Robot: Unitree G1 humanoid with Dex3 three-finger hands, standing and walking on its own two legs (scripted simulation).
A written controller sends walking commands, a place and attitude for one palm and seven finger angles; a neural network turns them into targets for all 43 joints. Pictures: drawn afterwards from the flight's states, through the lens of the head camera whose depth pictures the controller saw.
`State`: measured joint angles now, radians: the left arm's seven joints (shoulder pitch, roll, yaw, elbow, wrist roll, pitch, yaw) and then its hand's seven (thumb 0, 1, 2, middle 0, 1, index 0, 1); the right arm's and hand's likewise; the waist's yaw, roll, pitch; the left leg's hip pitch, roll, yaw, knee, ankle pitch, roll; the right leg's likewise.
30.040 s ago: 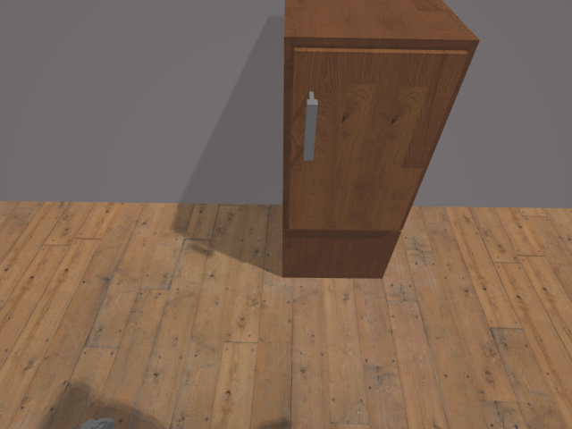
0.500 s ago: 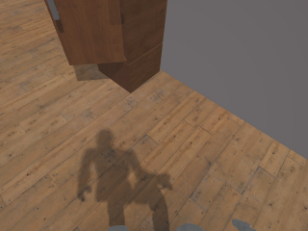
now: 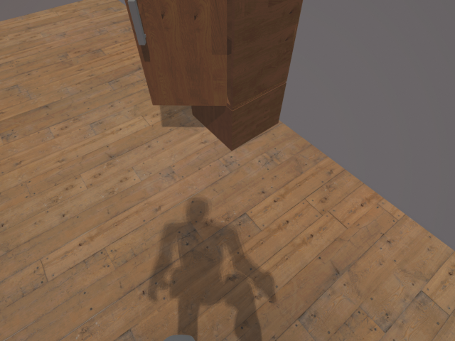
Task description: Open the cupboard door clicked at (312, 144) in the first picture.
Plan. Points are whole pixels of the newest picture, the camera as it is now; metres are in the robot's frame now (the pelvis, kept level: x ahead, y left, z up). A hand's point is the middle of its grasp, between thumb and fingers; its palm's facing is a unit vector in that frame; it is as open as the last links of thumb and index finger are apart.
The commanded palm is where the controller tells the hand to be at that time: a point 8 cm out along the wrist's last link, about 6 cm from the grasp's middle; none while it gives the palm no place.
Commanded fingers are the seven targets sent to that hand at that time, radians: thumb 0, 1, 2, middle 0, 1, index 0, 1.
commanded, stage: take the last steps up to it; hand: left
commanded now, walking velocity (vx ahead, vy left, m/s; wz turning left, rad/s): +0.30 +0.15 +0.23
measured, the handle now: (138, 20) +1.14 +0.42 -0.01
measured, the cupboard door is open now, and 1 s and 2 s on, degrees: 51 51 51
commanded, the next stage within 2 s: come to a stop and stand still in 1.54 s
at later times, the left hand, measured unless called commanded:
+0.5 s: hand (140, 310) +0.19 +0.20 -0.17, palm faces +0.07 -0.97 -0.21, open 7.3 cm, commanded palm none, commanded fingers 0.00 0.90 0.90 -0.20 -0.30 -0.20 -0.30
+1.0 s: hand (116, 283) +0.25 +0.28 -0.19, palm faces +0.15 -0.98 -0.16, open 7.3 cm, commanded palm none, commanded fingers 0.00 0.90 0.90 -0.20 -0.30 -0.20 -0.30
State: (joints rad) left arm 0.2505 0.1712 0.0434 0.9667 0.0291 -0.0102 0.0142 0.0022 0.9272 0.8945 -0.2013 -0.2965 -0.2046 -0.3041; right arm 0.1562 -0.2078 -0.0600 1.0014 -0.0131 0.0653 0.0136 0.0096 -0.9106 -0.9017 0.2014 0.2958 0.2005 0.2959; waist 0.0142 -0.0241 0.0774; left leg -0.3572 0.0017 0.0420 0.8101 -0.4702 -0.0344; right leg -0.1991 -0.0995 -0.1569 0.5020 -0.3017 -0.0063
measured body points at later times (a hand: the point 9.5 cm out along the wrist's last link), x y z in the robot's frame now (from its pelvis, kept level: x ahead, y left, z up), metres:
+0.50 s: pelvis +0.11 +0.01 -0.02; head +0.14 +0.00 +0.43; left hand +0.19 +0.25 -0.15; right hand +0.06 -0.21 -0.18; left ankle +0.01 +0.12 -0.73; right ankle +0.16 -0.09 -0.74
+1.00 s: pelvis +0.28 +0.10 -0.01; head +0.31 +0.12 +0.44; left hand +0.24 +0.33 -0.17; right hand +0.39 -0.12 -0.15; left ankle +0.32 +0.20 -0.74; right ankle +0.22 -0.03 -0.66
